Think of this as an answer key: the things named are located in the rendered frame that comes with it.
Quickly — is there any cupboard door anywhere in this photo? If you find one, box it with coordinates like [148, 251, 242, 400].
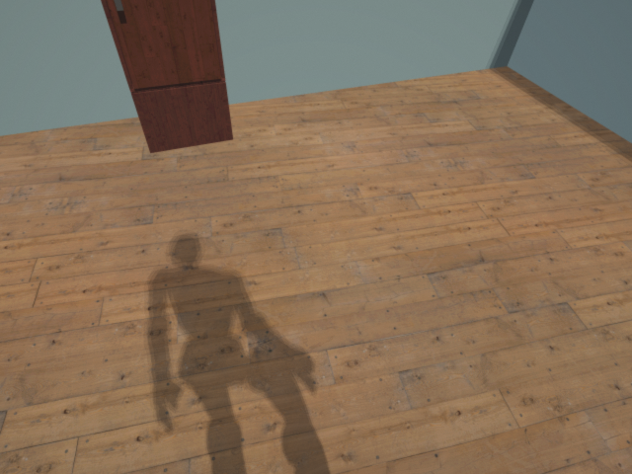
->
[107, 0, 221, 89]

